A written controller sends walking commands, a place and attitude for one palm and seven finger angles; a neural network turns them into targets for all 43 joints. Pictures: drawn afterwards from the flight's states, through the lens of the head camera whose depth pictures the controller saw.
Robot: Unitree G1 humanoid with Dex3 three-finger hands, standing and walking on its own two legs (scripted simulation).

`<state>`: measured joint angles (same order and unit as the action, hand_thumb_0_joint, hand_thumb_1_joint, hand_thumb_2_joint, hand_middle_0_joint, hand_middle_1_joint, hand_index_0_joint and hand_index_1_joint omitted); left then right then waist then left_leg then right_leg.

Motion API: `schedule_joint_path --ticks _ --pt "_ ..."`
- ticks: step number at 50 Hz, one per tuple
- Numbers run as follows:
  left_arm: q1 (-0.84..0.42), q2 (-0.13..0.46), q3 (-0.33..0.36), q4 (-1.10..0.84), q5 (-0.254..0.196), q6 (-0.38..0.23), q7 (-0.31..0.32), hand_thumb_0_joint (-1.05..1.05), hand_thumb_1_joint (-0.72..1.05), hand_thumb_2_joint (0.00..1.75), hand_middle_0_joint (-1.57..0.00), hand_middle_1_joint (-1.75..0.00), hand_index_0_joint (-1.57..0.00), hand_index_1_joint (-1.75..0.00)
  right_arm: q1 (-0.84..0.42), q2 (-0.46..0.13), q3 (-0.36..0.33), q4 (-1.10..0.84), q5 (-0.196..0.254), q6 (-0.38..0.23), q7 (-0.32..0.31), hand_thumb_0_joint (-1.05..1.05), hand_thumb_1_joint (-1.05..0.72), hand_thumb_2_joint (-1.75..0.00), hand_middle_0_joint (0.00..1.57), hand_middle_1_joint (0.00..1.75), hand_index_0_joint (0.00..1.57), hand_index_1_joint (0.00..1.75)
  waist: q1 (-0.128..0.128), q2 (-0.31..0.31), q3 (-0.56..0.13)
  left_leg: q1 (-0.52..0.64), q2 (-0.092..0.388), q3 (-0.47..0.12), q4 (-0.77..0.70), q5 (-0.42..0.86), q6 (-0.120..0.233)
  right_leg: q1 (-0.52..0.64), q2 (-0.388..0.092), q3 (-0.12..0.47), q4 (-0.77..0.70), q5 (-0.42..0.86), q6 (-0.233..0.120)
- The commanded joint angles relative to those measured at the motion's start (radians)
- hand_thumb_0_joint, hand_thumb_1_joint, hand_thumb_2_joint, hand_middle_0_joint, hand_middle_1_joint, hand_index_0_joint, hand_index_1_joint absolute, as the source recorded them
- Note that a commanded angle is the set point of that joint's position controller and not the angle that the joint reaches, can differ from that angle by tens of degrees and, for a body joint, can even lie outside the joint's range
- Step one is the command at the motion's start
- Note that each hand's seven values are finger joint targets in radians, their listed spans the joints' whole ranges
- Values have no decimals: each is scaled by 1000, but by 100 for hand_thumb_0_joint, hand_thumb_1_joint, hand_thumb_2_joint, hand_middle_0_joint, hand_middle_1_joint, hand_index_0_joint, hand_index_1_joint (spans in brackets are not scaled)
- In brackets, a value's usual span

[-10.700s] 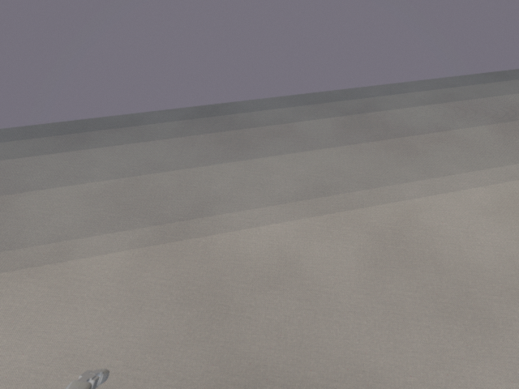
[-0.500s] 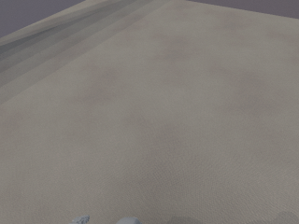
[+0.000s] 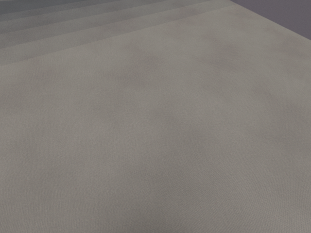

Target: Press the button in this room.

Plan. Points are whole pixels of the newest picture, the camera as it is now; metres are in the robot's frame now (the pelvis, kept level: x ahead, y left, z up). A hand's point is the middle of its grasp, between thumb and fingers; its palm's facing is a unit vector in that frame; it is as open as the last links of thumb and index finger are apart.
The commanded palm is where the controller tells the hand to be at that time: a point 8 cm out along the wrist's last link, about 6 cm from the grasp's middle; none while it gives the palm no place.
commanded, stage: turn or walk to find it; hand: left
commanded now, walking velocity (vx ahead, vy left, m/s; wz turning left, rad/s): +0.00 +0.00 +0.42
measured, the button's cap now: out of the picture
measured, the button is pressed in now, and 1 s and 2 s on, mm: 0 0 0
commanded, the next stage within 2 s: none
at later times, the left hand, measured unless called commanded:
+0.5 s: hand out of the picture +0.07 +0.18 -0.14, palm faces +0.17 -0.94 -0.28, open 7.4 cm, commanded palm none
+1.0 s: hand out of the picture -0.13 +0.18 -0.18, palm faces +0.47 -0.85 -0.24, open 7.4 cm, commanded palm none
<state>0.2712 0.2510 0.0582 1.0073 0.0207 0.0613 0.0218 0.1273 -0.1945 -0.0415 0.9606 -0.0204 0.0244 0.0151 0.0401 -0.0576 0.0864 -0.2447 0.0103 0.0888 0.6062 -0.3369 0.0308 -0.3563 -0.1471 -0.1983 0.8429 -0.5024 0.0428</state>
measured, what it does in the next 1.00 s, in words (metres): steps on the spot, turning left: right foot, then left foot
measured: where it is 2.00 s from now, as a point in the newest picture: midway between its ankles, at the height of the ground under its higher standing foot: outside the picture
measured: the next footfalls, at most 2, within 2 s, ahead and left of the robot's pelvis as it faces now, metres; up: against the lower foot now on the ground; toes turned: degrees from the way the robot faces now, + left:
right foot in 0.48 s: +0.04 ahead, -0.13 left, +0.00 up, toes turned +8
left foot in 0.96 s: -0.08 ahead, +0.10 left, +0.00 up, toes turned +29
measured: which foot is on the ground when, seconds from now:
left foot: down 0.00-0.48, up 0.50-0.94, down 0.96-1.00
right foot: up 0.00-0.46, down 0.48-0.96, up 0.98-1.00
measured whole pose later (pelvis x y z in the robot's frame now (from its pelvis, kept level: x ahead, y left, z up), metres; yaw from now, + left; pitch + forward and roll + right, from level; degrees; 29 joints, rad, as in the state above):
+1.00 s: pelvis -0.05 -0.01 +0.00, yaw +26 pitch +0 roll +0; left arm 0.27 0.24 0.06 1.00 0.02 0.04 0.02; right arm 0.13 -0.22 -0.05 0.97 -0.02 0.03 0.01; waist 0.03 -0.06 0.09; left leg -0.25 0.01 0.07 0.60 -0.34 0.01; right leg -0.31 -0.17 -0.20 0.75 -0.44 0.05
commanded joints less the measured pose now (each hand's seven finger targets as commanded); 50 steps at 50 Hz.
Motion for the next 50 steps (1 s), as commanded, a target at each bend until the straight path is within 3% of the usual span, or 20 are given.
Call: schedule_joint_path --ticks 1,5,16,19,21,22,23,24,25,27,29,33,37,42,44,46,47,48,49,50 --pt "-96 76 20 -105 -1 -18 -8 0 90 90 -20 -30 -20 -30 57 -205 -43 -37 -2 -9 -38 0 -90 -90 20 30 20 30 -60 243 -44 74 284 -333 -311 405 126 -200 17 165 265 35 22" --pt "-52 68 17 -78 -3 -28 -12 0 90 90 -20 -30 -20 -30 69 -194 -40 -43 8 -25 -39 0 -90 -90 20 30 20 30 -43 168 -104 164 216 -261 -279 569 109 -194 39 165 276 126 45" --pt "-170 42 6 -146 -12 -31 1 0 90 90 -20 -30 -20 -30 144 -196 -59 -36 -5 -12 -34 0 -90 -90 20 30 20 30 -84 210 -117 148 223 -404 -247 561 149 -101 83 183 17 43 45" --pt "-126 39 6 -143 -17 -36 4 0 90 90 -20 -30 -20 -30 116 -198 -62 -46 -7 -7 -31 0 -90 -90 20 30 20 30 -61 223 -133 72 201 -431 -224 537 137 20 110 171 -136 85 28" --pt "-65 48 9 -127 -19 -47 5 0 90 90 -20 -30 -20 -30 102 -189 -64 -51 -1 -6 -29 0 -90 -90 20 30 20 30 -27 191 -161 -8 158 -422 -167 476 99 174 116 160 -347 238 22" --pt "-27 73 16 -118 -15 -56 8 0 90 90 -20 -30 -20 -30 96 -169 -63 -54 4 -6 -25 0 -90 -90 20 30 20 30 -7 126 -172 -96 110 -384 -120 341 51 295 76 180 -468 325 15" --pt "-3 148 30 -117 -1 -65 16 0 90 90 -20 -30 -20 -30 118 -109 -54 -64 15 -6 -19 0 -90 -90 20 30 20 30 -1 -79 -192 -277 9 -277 30 74 -14 439 -121 367 -544 295 -43" --pt "2 205 40 -129 4 -66 18 0 90 90 -20 -30 -20 -30 93 -94 -53 -92 9 -3 -21 0 -90 -90 20 30 20 30 15 -244 -145 -364 -89 -153 252 -234 -59 361 -324 561 -580 377 -157" --pt "-27 192 35 -144 -4 -57 19 0 90 90 -20 -30 -20 -30 83 -136 -67 -89 2 11 -19 0 -90 -90 20 30 20 30 3 -129 -109 -312 -48 -186 416 -233 -54 203 -349 511 -593 347 -207" --pt "-140 135 30 -169 -7 -60 20 0 90 90 -20 -30 -20 -30 122 -127 -72 -41 -5 36 -11 0 -90 -90 20 30 20 30 -52 -106 -34 -311 -17 -193 573 -127 -59 91 -233 407 -622 185 -165" --pt "-168 89 12 -174 -9 -66 13 0 90 90 -20 -30 -20 -30 169 -114 -69 -12 -7 41 -2 0 -90 -90 20 30 20 30 -78 -94 -4 -307 -6 -160 637 -23 -75 74 -153 266 -597 253 -123" --pt "-87 83 13 -148 -7 -76 15 0 90 90 -20 -30 -20 -30 160 -112 -64 -7 -4 40 -2 0 -90 -90 20 30 20 30 -54 -113 -42 -329 16 -139 615 13 -103 182 -153 213 -568 366 -135" --pt "-17 109 22 -118 3 -74 16 0 90 90 -20 -30 -20 -30 80 -100 -52 -25 -1 36 -3 0 -90 -90 20 30 20 30 -18 -94 -49 -297 33 -108 460 -67 -111 238 -194 209 -535 474 -168" --pt "38 152 36 -86 13 -66 10 0 90 90 -20 -30 -20 -30 15 -79 -33 -48 12 17 -6 0 -90 -90 20 30 20 30 16 -148 -100 -189 19 -34 188 -143 -96 296 -212 176 -441 702 -188" --pt "34 164 38 -76 11 -63 9 0 90 90 -20 -30 -20 -30 35 -85 -29 -44 16 9 -10 0 -90 -90 20 30 20 30 3 -155 -127 -119 8 -12 80 -103 -85 293 -215 166 -398 743 -176" --pt "0 159 39 -75 2 -58 8 0 90 90 -20 -30 -20 -30 99 -100 -31 -29 14 -3 -9 0 -90 -90 20 30 20 30 -43 -113 -159 28 8 -4 -145 85 -73 245 -183 97 -298 692 -110" --pt "1 135 34 -86 -9 -51 6 0 90 90 -20 -30 -20 -30 137 -151 -40 -21 12 -14 -8 0 -90 -90 20 30 20 30 -68 16 -191 181 69 -73 -245 247 -52 126 -137 47 -172 555 -55" --pt "4 68 19 -118 -15 -44 1 0 90 90 -20 -30 -20 -30 164 -253 -63 -22 3 -21 -12 0 -90 -90 20 30 20 30 -84 325 -191 321 317 -395 -260 585 49 -157 -2 4 21 70 24" --pt "-49 51 3 -137 -7 -34 5 0 90 90 -20 -30 -20 -30 200 -295 -73 -9 6 -9 -19 0 -90 -90 20 30 20 30 -107 332 -185 268 408 -428 -252 769 145 -182 27 86 144 -161 31" --pt "-84 67 4 -130 -4 -24 8 0 90 90 -20 -30 -20 -30 185 -268 -65 -2 4 -8 -26 0 -90 -90 20 30 20 30 -105 270 -153 213 384 -364 -252 724 156 -165 12 138 203 -120 23"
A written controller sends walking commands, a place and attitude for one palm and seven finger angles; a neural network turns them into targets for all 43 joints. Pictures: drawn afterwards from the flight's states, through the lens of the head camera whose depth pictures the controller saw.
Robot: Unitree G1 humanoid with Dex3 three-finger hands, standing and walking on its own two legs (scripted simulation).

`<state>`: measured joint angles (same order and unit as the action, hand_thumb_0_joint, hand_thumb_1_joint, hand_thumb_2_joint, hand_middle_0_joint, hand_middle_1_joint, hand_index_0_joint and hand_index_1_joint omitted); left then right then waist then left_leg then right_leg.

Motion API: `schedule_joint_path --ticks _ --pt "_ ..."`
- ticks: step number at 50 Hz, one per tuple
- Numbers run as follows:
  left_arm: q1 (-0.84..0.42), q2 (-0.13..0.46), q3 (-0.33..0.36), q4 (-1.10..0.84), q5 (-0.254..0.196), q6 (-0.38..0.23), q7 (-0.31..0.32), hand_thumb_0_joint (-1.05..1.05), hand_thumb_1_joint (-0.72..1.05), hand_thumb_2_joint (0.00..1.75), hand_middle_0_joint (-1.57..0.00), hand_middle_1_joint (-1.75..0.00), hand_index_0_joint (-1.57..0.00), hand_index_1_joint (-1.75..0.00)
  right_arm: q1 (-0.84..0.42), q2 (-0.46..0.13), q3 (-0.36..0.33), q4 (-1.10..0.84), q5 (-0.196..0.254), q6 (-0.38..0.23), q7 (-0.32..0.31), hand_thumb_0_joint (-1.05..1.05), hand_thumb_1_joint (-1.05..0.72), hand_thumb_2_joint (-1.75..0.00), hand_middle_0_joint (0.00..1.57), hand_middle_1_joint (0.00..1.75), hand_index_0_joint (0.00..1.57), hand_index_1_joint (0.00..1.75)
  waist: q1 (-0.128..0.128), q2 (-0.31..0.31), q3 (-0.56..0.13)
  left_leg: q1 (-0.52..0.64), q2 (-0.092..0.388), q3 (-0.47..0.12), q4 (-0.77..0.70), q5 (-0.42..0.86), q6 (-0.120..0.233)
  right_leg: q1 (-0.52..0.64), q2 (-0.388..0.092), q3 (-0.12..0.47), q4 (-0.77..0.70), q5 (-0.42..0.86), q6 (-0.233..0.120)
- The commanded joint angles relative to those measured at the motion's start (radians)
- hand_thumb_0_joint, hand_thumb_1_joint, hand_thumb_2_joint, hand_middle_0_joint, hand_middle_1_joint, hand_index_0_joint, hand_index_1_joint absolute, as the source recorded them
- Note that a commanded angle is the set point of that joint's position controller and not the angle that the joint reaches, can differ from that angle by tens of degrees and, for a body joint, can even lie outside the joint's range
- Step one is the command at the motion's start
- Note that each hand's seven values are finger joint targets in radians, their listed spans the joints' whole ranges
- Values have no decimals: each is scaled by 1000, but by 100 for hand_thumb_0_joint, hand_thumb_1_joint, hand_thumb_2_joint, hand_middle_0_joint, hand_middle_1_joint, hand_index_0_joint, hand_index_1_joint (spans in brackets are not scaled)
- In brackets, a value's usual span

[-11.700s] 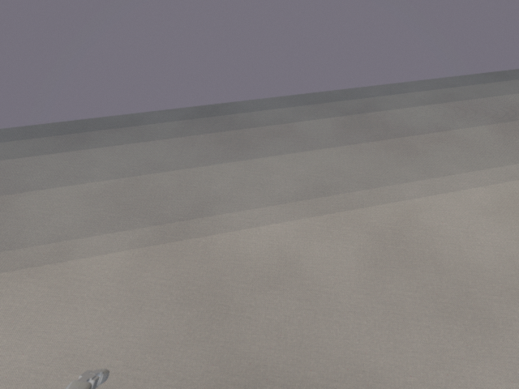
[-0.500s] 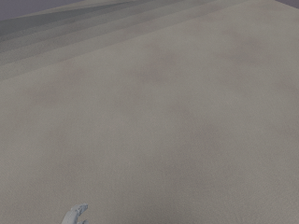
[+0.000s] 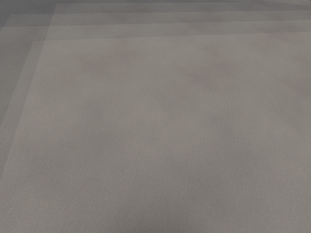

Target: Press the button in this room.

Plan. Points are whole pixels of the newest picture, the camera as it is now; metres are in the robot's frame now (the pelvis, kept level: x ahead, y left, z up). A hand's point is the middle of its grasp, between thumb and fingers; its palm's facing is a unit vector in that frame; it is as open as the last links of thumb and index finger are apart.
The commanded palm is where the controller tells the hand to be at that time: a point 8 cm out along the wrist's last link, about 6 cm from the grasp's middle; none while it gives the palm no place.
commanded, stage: turn or walk to find it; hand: left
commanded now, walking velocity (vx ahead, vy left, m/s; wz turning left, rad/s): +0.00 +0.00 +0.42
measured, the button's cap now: out of the picture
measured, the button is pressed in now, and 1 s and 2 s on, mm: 0 0 0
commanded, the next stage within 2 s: none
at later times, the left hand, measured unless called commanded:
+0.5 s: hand out of the picture +0.08 +0.18 -0.13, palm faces +0.16 -0.94 -0.29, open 7.4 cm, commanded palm none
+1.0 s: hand out of the picture -0.13 +0.17 -0.18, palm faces +0.47 -0.85 -0.24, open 7.4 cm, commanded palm none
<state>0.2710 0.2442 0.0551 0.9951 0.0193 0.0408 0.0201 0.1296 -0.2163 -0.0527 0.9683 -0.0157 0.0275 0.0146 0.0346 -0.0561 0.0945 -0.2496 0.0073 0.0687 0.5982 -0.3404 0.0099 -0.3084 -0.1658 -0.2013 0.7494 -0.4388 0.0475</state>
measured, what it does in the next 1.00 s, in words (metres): steps on the spot, turning left: right foot, then left foot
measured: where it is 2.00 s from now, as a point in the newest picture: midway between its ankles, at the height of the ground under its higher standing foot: outside the picture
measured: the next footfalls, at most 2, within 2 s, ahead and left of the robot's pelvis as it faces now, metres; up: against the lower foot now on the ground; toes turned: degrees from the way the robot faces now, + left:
right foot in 0.46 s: +0.05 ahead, -0.13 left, +0.00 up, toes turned +6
left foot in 0.98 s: -0.06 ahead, +0.09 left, +0.00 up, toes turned +29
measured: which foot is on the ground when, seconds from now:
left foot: down 0.00-0.46, up 0.48-0.96, down 0.98-1.00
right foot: up 0.00-0.44, down 0.46-0.98, up 1.00-1.00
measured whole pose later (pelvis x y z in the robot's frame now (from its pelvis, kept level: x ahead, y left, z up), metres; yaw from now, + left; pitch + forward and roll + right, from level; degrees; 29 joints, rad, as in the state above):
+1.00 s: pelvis -0.05 -0.03 +0.00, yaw +25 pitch -2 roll +0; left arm 0.28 0.24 0.06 1.00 0.02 0.04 0.02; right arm 0.14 -0.22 -0.06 0.97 -0.02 0.03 0.02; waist 0.03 -0.04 0.09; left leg -0.25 0.02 0.07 0.59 -0.31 -0.02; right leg -0.30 -0.17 -0.26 0.70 -0.38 0.02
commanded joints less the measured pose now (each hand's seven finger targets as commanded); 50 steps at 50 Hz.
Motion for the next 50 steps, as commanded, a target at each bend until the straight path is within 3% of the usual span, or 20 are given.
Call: schedule_joint_path --ticks 1,4,6,15,18,20,21,22,23,24,25,27,29,36,43,45,47,48,49,50 --pt "-96 70 11 -107 -3 0 9 0 90 90 -20 -30 -20 -30 141 -217 -46 -19 -3 -15 -35 0 -90 -90 20 30 20 30 -88 303 -128 186 337 -334 -248 711 170 -233 29 162 326 -132 25" --pt "-72 80 17 -77 -6 -7 -5 0 90 90 -20 -30 -20 -30 56 -181 -28 -45 -3 -20 -39 0 -90 -90 20 30 20 30 -47 235 -88 166 242 -245 -228 713 143 -230 50 166 366 -9 33" --pt "-60 79 15 -71 -6 -10 -8 0 90 90 -20 -30 -20 -30 63 -183 -29 -48 1 -25 -38 0 -90 -90 20 30 20 30 -45 199 -109 185 227 -228 -233 708 136 -227 57 167 360 27 43" --pt "-160 61 9 -132 -10 -10 0 0 90 90 -20 -30 -20 -30 116 -185 -46 -51 -8 -17 -32 0 -90 -90 20 30 20 30 -74 204 -105 156 232 -347 -228 622 167 -168 90 178 148 -15 46" --pt "-128 51 7 -134 -16 -18 1 0 90 90 -20 -30 -20 -30 91 -190 -50 -61 -11 -11 -31 0 -90 -90 20 30 20 30 -56 220 -129 106 208 -378 -196 626 155 -56 122 163 -21 9 32" --pt "-90 62 9 -126 -17 -27 2 0 90 90 -20 -30 -20 -30 88 -181 -53 -60 -7 -10 -28 0 -90 -90 20 30 20 30 -36 210 -143 55 174 -386 -155 598 128 52 140 151 -175 125 23" --pt "-47 70 13 -116 -16 -36 4 0 90 90 -20 -30 -20 -30 80 -174 -52 -66 -2 -10 -28 0 -90 -90 20 30 20 30 -11 190 -173 13 146 -370 -108 522 95 153 123 154 -320 240 21" --pt "-11 120 21 -108 -9 -48 9 0 90 90 -20 -30 -20 -30 94 -132 -48 -68 7 -13 -22 0 -90 -90 20 30 20 30 -1 70 -199 -115 86 -317 -32 322 39 314 24 238 -400 327 0" --pt "18 206 40 -102 6 -57 18 0 90 90 -20 -30 -20 -30 102 -65 -34 -87 9 -15 -17 0 -90 -90 20 30 20 30 12 -212 -208 -306 -59 -152 175 -98 -33 422 -230 475 -419 479 -96" --pt "31 222 38 -113 1 -52 17 0 90 90 -20 -30 -20 -30 77 -101 -47 -102 3 -3 -22 0 -90 -90 20 30 20 30 25 -192 -184 -296 -58 -150 370 -283 -38 276 -335 523 -431 557 -193" --pt "-28 176 39 -123 -4 -51 23 0 90 90 -20 -30 -20 -30 89 -118 -54 -83 -1 13 -22 0 -90 -90 20 30 20 30 -3 -132 -144 -280 -27 -187 497 -226 -36 187 -302 465 -459 457 -215" --pt "-132 133 26 -152 -6 -46 20 0 90 90 -20 -30 -20 -30 118 -103 -57 -41 -7 29 -10 0 -90 -90 20 30 20 30 -47 -81 -47 -290 -1 -163 620 -113 -44 83 -201 352 -478 279 -174" --pt "-139 98 15 -154 -6 -52 14 0 90 90 -20 -30 -20 -30 153 -92 -52 -21 -9 32 -1 0 -90 -90 20 30 20 30 -59 -83 -40 -285 9 -133 646 -32 -59 76 -144 246 -468 302 -141" --pt "-25 113 24 -110 3 -56 16 0 90 90 -20 -30 -20 -30 98 -81 -42 -27 -5 34 -1 0 -90 -90 20 30 20 30 -15 -114 -62 -284 37 -92 502 -50 -90 184 -170 196 -448 400 -161" --pt "32 163 39 -72 13 -45 13 0 90 90 -20 -30 -20 -30 20 -56 -19 -53 9 13 -4 0 -90 -90 20 30 20 30 20 -145 -111 -157 27 -9 186 -142 -69 231 -211 170 -361 589 -198" --pt "18 167 42 -61 12 -42 12 0 90 90 -20 -30 -20 -30 50 -58 -18 -50 11 6 -7 0 -90 -90 20 30 20 30 0 -141 -128 -78 20 13 67 -88 -61 205 -211 152 -316 586 -178" --pt "-13 160 43 -62 0 -33 10 0 90 90 -20 -30 -20 -30 121 -81 -22 -30 8 -6 -7 0 -90 -90 20 30 20 30 -54 -72 -154 98 27 14 -154 123 -45 102 -177 82 -216 464 -105" --pt "-6 122 36 -78 -9 -24 7 0 90 90 -20 -30 -20 -30 150 -147 -35 -27 4 -16 -8 0 -90 -90 20 30 20 30 -71 105 -171 215 137 -146 -250 206 -3 -39 -96 30 -54 285 -44" --pt "-24 53 17 -113 -11 -18 1 0 90 90 -20 -30 -20 -30 169 -242 -57 -33 -3 -18 -14 0 -90 -90 20 30 20 30 -86 384 -134 255 366 -433 -302 488 99 -267 32 12 144 -157 27" --pt "-79 73 10 -124 -3 -6 4 0 90 90 -20 -30 -20 -30 187 -261 -56 -23 -1 -7 -16 0 -90 -90 20 30 20 30 -100 289 -119 160 410 -394 -304 493 154 -224 29 104 249 -181 14"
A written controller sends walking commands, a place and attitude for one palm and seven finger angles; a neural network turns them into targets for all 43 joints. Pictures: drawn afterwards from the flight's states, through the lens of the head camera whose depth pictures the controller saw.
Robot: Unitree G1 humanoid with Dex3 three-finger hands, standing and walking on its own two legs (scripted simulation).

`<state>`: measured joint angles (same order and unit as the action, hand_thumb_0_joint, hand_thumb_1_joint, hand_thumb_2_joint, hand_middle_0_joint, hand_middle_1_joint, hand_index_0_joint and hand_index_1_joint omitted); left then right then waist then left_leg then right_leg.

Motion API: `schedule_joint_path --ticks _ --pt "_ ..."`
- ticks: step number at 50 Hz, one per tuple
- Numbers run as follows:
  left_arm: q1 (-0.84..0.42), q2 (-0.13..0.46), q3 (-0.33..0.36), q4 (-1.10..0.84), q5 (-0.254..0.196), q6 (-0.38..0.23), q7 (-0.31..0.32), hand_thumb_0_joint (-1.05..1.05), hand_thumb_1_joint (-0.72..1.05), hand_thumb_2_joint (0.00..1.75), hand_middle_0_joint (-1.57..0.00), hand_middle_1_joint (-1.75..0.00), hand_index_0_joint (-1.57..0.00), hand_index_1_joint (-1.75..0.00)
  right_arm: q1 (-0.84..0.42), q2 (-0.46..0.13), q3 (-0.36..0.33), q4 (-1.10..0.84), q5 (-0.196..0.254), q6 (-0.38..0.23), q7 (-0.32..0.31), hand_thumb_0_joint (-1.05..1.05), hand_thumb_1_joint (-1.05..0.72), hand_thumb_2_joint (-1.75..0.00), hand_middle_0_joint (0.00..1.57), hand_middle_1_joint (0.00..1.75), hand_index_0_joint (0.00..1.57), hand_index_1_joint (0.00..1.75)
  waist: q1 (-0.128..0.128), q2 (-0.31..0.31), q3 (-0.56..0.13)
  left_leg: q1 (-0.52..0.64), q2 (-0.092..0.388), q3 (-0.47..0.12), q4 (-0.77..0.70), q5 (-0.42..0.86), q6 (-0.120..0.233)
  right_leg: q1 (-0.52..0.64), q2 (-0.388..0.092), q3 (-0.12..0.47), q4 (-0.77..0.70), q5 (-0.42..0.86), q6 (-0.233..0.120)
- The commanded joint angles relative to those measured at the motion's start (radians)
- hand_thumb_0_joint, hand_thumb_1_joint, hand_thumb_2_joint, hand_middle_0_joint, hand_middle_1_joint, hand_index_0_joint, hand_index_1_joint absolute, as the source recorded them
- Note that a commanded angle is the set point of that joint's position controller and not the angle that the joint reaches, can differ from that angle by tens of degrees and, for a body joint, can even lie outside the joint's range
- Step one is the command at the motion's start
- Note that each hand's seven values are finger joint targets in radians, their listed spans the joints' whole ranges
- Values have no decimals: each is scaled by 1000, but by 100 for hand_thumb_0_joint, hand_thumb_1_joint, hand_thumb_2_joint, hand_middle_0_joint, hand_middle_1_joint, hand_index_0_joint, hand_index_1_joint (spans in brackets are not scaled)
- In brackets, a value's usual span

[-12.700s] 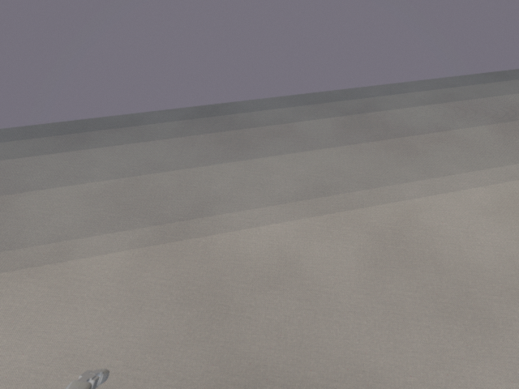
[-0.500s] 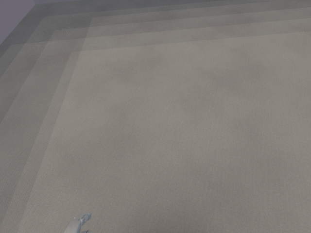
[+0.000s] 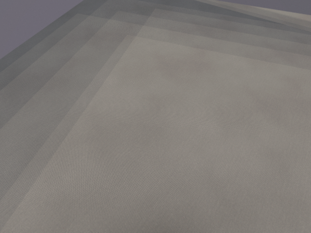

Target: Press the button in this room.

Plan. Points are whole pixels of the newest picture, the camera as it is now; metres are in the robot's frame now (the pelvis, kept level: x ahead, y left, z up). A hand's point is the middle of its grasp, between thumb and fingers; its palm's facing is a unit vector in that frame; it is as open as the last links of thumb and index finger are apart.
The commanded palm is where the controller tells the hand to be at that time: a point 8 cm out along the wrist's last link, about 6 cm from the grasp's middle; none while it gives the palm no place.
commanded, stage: turn or walk to find it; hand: left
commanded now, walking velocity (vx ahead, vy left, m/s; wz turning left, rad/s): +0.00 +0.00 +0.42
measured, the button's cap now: out of the picture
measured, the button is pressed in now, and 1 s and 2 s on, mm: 0 0 0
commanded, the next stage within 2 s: none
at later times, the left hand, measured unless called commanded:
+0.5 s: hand out of the picture +0.04 +0.18 -0.13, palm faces +0.17 -0.94 -0.29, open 7.4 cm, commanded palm none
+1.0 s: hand out of the picture -0.16 +0.18 -0.17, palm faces +0.46 -0.85 -0.24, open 7.4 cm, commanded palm none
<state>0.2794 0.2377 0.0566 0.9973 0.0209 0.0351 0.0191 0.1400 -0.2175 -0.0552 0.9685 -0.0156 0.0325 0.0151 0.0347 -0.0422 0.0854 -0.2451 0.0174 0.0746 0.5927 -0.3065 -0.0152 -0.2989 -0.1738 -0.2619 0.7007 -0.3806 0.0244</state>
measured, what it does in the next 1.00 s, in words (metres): steps on the spot, turning left: right foot, then left foot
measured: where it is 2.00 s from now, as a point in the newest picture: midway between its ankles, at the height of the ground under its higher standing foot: outside the picture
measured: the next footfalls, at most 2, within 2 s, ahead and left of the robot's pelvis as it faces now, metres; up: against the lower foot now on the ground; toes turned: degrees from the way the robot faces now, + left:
right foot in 0.46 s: +0.02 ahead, -0.13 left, +0.00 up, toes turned +6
left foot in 0.96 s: -0.11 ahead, +0.09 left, +0.00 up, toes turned +29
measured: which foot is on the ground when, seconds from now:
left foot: down 0.00-0.46, up 0.48-0.94, down 0.96-1.00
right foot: up 0.00-0.44, down 0.46-0.96, up 0.98-1.00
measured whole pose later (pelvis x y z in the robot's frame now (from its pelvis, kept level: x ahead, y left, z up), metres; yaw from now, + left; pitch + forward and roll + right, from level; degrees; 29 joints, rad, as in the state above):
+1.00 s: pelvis -0.09 -0.02 +0.00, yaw +25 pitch -1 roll +1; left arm 0.26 0.24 0.06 0.99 0.02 0.04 0.02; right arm 0.15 -0.21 -0.06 0.98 -0.02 0.03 0.01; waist 0.03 -0.05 0.09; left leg -0.24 0.01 0.07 0.59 -0.33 0.00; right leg -0.33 -0.18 -0.22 0.73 -0.39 0.04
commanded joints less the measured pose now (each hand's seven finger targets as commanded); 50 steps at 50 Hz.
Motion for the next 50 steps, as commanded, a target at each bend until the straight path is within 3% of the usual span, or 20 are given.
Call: schedule_joint_path --ticks 1,3,6,17,21,22,23,24,25,26,28,30,36,42,44,46,47,48,49,50 --pt "-101 76 12 -117 -2 7 5 0 90 90 -20 -30 -20 -30 137 -228 -46 -26 -6 -15 -26 0 -90 -90 20 30 20 30 -90 269 -92 91 356 -378 -321 358 192 -223 32 201 340 -202 36" --pt "-106 96 23 -91 -1 11 -3 0 90 90 -20 -30 -20 -30 38 -190 -32 -50 -7 -14 -35 0 -90 -90 20 30 20 30 -58 268 -20 35 273 -324 -317 285 169 -246 41 230 399 -95 39" --pt "-46 83 21 -63 -1 3 -12 0 90 90 -20 -30 -20 -30 17 -177 -26 -63 -1 -25 -35 0 -90 -90 20 30 20 30 -31 182 -69 88 214 -257 -300 338 153 -232 64 225 409 -5 53" --pt "-133 50 9 -125 -12 -7 1 0 90 90 -20 -30 -20 -30 99 -180 -48 -54 -11 -15 -29 0 -90 -90 20 30 20 30 -72 196 -116 99 213 -398 -254 381 190 -124 118 234 100 -78 53" --pt "-31 61 14 -103 -18 -23 5 0 90 90 -20 -30 -20 -30 69 -170 -53 -68 -5 -10 -24 0 -90 -90 20 30 20 30 -17 185 -157 -37 141 -393 -166 349 134 136 143 210 -242 124 38" --pt "6 99 22 -96 -13 -31 10 0 90 90 -20 -30 -20 -30 69 -136 -51 -72 3 -10 -20 0 -90 -90 20 30 20 30 0 95 -177 -143 89 -353 -104 219 85 269 79 262 -355 179 23" --pt "25 182 40 -96 3 -39 18 0 90 90 -20 -30 -20 -30 73 -74 -40 -91 10 -10 -14 0 -90 -90 20 30 20 30 13 -152 -168 -339 -37 -207 84 -42 12 371 -151 492 -427 117 -54" --pt "5 221 44 -117 3 -34 19 0 90 90 -20 -30 -20 -30 42 -82 -46 -111 2 -5 -17 0 -90 -90 20 30 20 30 24 -240 -119 -366 -83 -141 307 -262 -13 232 -311 617 -465 166 -155" --pt "-41 190 43 -132 -2 -31 24 0 90 90 -20 -30 -20 -30 38 -118 -58 -104 -6 9 -14 0 -90 -90 20 30 20 30 5 -154 -89 -330 -40 -178 451 -232 -7 112 -304 557 -478 110 -185" --pt "-108 159 42 -146 -5 -35 25 0 90 90 -20 -30 -20 -30 66 -114 -59 -75 -11 21 -11 0 -90 -90 20 30 20 30 -28 -179 -43 -328 -22 -193 526 -185 -7 45 -244 510 -493 41 -164" --pt "-167 113 21 -159 -7 -38 18 0 90 90 -20 -30 -20 -30 125 -95 -60 -32 -13 30 -2 0 -90 -90 20 30 20 30 -67 -97 -3 -315 -9 -151 625 -78 -23 15 -152 362 -461 96 -116" --pt "-154 93 17 -154 -7 -45 18 0 90 90 -20 -30 -20 -30 163 -83 -56 -15 -10 31 2 0 -90 -90 20 30 20 30 -74 -92 -20 -317 -5 -131 645 -25 -38 55 -124 287 -442 174 -104" --pt "-43 115 25 -115 2 -46 19 0 90 90 -20 -30 -20 -30 91 -82 -46 -28 -8 31 0 0 -90 -90 20 30 20 30 -18 -119 -39 -310 28 -102 517 -67 -63 153 -166 286 -432 187 -136" --pt "20 168 41 -80 12 -38 14 0 90 90 -20 -30 -20 -30 15 -61 -22 -51 6 10 -5 0 -90 -90 20 30 20 30 25 -156 -98 -187 22 -25 205 -184 -48 225 -205 255 -336 446 -174" --pt "2 178 44 -74 11 -35 13 0 90 90 -20 -30 -20 -30 52 -58 -19 -43 10 1 -9 0 -90 -90 20 30 20 30 4 -160 -134 -116 10 2 86 -145 -40 229 -202 228 -280 510 -161" --pt "-19 172 43 -73 1 -28 9 0 90 90 -20 -30 -20 -30 109 -72 -19 -29 10 -9 -9 0 -90 -90 20 30 20 30 -36 -123 -158 31 1 13 -121 34 -27 163 -167 160 -184 476 -95" --pt "-16 146 38 -78 -8 -21 7 0 90 90 -20 -30 -20 -30 134 -114 -28 -21 9 -19 -8 0 -90 -90 20 30 20 30 -56 -5 -182 168 47 -46 -224 153 -7 54 -127 118 -75 378 -44" --pt "-15 86 26 -107 -15 -15 3 0 90 90 -20 -30 -20 -30 155 -209 -50 -29 -1 -27 -12 0 -90 -90 20 30 20 30 -74 270 -174 280 283 -354 -281 364 82 -200 5 64 119 9 32" --pt "-87 60 6 -134 -7 -4 3 0 90 90 -20 -30 -20 -30 185 -268 -60 -22 -1 -17 -20 0 -90 -90 20 30 20 30 -100 329 -140 215 394 -435 -293 547 179 -261 53 130 256 -253 48" --pt "-118 81 10 -129 -3 6 3 0 90 90 -20 -30 -20 -30 166 -245 -54 -17 -3 -14 -24 0 -90 -90 20 30 20 30 -96 233 -118 152 385 -379 -291 464 200 -237 34 190 325 -214 37"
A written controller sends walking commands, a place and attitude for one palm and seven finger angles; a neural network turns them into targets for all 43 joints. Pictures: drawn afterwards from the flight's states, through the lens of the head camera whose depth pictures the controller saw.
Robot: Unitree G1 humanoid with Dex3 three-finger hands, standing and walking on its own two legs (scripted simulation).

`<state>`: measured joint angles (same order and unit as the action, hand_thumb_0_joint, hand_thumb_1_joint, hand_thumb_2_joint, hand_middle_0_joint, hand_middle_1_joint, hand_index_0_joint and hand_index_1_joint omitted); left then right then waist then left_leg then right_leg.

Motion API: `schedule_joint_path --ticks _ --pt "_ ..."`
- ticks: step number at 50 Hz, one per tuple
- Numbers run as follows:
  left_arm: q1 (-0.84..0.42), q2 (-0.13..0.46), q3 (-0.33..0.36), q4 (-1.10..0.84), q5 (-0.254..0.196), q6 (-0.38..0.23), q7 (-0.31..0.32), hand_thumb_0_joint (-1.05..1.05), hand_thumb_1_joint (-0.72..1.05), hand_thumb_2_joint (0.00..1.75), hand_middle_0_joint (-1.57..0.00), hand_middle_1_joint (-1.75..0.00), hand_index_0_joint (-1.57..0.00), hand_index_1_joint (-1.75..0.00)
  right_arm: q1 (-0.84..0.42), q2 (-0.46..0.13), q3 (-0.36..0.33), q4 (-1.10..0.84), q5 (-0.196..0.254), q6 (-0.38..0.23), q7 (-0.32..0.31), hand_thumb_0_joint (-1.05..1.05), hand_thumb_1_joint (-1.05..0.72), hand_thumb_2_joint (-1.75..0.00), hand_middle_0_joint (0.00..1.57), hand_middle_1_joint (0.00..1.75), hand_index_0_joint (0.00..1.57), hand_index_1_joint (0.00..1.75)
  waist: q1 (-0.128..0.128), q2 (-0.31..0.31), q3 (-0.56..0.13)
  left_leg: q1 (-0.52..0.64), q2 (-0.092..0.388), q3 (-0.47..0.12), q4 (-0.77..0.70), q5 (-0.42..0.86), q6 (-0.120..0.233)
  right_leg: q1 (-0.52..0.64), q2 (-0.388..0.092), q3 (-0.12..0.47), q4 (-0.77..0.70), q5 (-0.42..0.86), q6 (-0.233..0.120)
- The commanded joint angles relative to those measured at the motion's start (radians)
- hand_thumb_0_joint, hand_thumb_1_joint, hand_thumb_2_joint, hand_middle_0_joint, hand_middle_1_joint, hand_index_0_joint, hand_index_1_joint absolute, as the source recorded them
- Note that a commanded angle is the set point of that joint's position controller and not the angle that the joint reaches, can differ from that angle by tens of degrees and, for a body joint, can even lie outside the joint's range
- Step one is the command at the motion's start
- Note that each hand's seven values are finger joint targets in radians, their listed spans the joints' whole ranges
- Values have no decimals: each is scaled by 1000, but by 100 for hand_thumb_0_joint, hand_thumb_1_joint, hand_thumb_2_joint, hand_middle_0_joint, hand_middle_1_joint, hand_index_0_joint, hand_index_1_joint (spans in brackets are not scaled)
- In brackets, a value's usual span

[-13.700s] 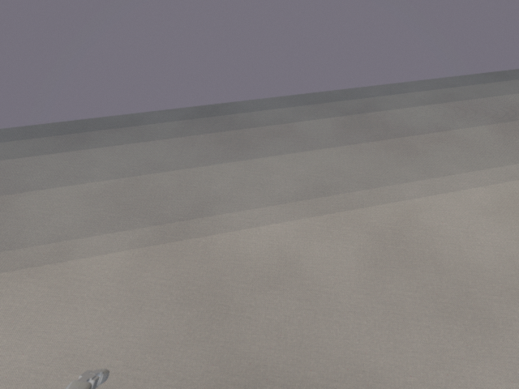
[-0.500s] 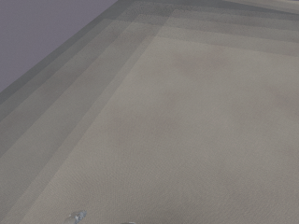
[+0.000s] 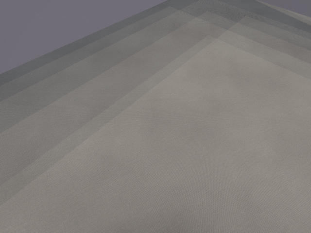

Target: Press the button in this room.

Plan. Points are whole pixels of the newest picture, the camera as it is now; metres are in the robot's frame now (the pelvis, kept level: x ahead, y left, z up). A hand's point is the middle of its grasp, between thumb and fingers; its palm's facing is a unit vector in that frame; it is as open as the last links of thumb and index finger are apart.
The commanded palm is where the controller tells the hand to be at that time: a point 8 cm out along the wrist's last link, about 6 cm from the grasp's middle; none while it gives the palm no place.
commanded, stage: turn or walk to find it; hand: left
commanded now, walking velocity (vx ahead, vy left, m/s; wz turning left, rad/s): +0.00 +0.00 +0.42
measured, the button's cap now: out of the picture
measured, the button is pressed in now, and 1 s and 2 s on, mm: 0 0 0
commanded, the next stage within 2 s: none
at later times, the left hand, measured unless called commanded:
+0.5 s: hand out of the picture +0.05 +0.18 -0.13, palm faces +0.19 -0.94 -0.29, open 7.4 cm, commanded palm none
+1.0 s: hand out of the picture -0.14 +0.19 -0.18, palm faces +0.47 -0.85 -0.23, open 7.4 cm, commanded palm none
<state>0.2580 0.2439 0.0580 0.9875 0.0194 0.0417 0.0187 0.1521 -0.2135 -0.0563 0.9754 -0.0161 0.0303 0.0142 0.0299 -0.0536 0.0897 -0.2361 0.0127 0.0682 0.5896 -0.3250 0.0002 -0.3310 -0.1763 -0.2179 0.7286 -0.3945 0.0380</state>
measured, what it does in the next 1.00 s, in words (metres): steps on the spot, turning left: right foot, then left foot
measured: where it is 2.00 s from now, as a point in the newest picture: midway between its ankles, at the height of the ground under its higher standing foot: outside the picture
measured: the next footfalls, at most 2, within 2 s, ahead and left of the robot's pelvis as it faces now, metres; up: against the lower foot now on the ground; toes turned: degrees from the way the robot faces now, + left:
right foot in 0.42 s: +0.04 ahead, -0.12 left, +0.00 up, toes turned +5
left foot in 0.92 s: -0.07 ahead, +0.10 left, +0.00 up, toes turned +30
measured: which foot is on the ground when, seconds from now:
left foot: down 0.00-0.42, up 0.44-0.90, down 0.92-1.00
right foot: up 0.00-0.40, down 0.42-0.94, up 0.96-1.00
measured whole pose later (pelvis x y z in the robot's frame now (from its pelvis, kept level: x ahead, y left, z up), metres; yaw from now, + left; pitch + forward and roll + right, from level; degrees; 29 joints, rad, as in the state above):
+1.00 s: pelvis -0.06 -0.01 +0.00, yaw +25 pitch -1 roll +0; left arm 0.26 0.25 0.06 1.00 0.02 0.06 0.02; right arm 0.14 -0.20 -0.04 0.97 -0.02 0.02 0.01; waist 0.04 -0.06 0.09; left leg -0.25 0.02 0.08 0.60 -0.34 0.03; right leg -0.36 -0.15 -0.17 0.87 -0.51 0.05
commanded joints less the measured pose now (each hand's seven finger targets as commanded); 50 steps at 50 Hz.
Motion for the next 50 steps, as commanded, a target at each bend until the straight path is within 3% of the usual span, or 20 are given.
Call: schedule_joint_path --ticks 1,4,6,15,19,20,21,22,23,25,28,33,41,44,45,46,47,48,49,50 --pt "-105 69 13 -105 2 3 3 0 90 90 -20 -30 -20 -30 107 -217 -45 -28 -4 -17 -32 0 -90 -90 20 30 20 30 -79 301 -90 106 329 -343 -295 468 172 -221 35 172 324 -148 30" --pt "-71 79 16 -72 -5 -5 -8 0 90 90 -20 -30 -20 -30 24 -180 -27 -50 -4 -22 -38 0 -90 -90 20 30 20 30 -37 229 -60 112 238 -253 -253 556 150 -217 62 179 364 -38 38" --pt "-64 77 13 -66 -6 -8 -10 0 90 90 -20 -30 -20 -30 38 -183 -28 -52 -1 -26 -37 0 -90 -90 20 30 20 30 -39 202 -85 136 217 -240 -245 583 145 -203 72 179 346 -17 48" --pt "-119 57 4 -111 -12 -13 -1 0 90 90 -20 -30 -20 -30 66 -191 -46 -61 -9 -14 -30 0 -90 -90 20 30 20 30 -62 221 -107 100 213 -359 -220 524 167 -85 119 181 75 -55 44" --pt "-16 66 10 -89 -15 -31 3 0 90 90 -20 -30 -20 -30 31 -182 -49 -75 -2 -10 -26 0 -90 -90 20 30 20 30 -5 184 -150 -33 150 -367 -124 438 113 170 138 159 -265 172 32" --pt "18 109 17 -84 -8 -43 7 0 90 90 -20 -30 -20 -30 40 -148 -48 -77 5 -11 -21 0 -90 -90 20 30 20 30 8 77 -170 -131 90 -327 -50 293 61 303 67 223 -376 245 16" --pt "43 193 36 -82 7 -53 16 0 90 90 -20 -30 -20 -30 52 -79 -36 -96 11 -13 -16 0 -90 -90 20 30 20 30 17 -186 -178 -313 -46 -166 150 -37 -11 412 -179 460 -420 316 -65" --pt "47 225 36 -96 3 -48 16 0 90 90 -20 -30 -20 -30 17 -101 -43 -116 5 -4 -19 0 -90 -90 20 30 20 30 33 -222 -139 -328 -69 -141 356 -279 -26 273 -314 557 -443 396 -169" --pt "-4 189 34 -110 0 -47 19 0 90 90 -20 -30 -20 -30 28 -120 -51 -101 -1 9 -17 0 -90 -90 20 30 20 30 7 -132 -113 -311 -37 -181 492 -231 -21 180 -284 488 -462 296 -200" --pt "-111 141 28 -142 -5 -42 21 0 90 90 -20 -30 -20 -30 71 -116 -57 -60 -6 26 -8 0 -90 -90 20 30 20 30 -41 -108 -43 -317 -7 -169 612 -135 -26 90 -203 402 -485 141 -156" --pt "-103 97 11 -142 -5 -54 14 0 90 90 -20 -30 -20 -30 118 -94 -49 -28 -8 31 2 0 -90 -90 20 30 20 30 -53 -96 -41 -320 0 -127 653 -20 -53 125 -120 242 -450 255 -119" --pt "-16 106 16 -109 0 -58 18 0 90 90 -20 -30 -20 -30 72 -94 -42 -30 -6 32 0 0 -90 -90 20 30 20 30 -16 -109 -58 -325 30 -108 574 -34 -78 203 -157 229 -440 316 -147" --pt "44 166 37 -65 14 -45 14 0 90 90 -20 -30 -20 -30 -4 -60 -13 -56 10 6 -4 0 -90 -90 20 30 20 30 27 -151 -115 -175 26 -1 170 -150 -60 273 -203 172 -325 559 -185" --pt "19 170 39 -56 4 -37 9 0 90 90 -20 -30 -20 -30 62 -75 -14 -39 9 -6 -8 0 -90 -90 20 30 20 30 -20 -112 -149 -3 10 32 -61 34 -44 205 -176 106 -225 518 -119" --pt "2 154 36 -60 -4 -31 8 0 90 90 -20 -30 -20 -30 101 -102 -21 -30 9 -14 -5 0 -90 -90 20 30 20 30 -49 -26 -164 115 39 -7 -183 159 -31 118 -145 67 -130 420 -71" --pt "19 96 29 -84 -12 -22 5 0 90 90 -20 -30 -20 -30 128 -194 -40 -36 0 -24 -9 0 -90 -90 20 30 20 30 -63 230 -173 237 236 -278 -259 334 47 -96 -27 14 55 117 2" --pt "-41 48 6 -119 -7 -13 4 0 90 90 -20 -30 -20 -30 167 -267 -57 -28 0 -17 -16 0 -90 -90 20 30 20 30 -92 372 -137 206 391 -436 -292 570 149 -222 55 57 219 -257 39" --pt "-77 71 9 -121 -4 -4 5 0 90 90 -20 -30 -20 -30 168 -263 -54 -19 -4 -12 -21 0 -90 -90 20 30 20 30 -95 263 -122 150 411 -391 -279 536 192 -200 40 134 309 -234 24" --pt "-96 64 12 -104 1 4 8 0 90 90 -20 -30 -20 -30 133 -225 -44 -18 -5 -18 -32 0 -90 -90 20 30 20 30 -86 331 -97 105 336 -353 -293 524 158 -208 33 177 330 -177 25" --pt "-96 80 18 -89 -1 5 3 0 90 90 -20 -30 -20 -30 80 -197 -37 -31 -5 -16 -37 0 -90 -90 20 30 20 30 -64 302 -70 95 302 -327 -284 474 147 -223 37 182 372 -116 27"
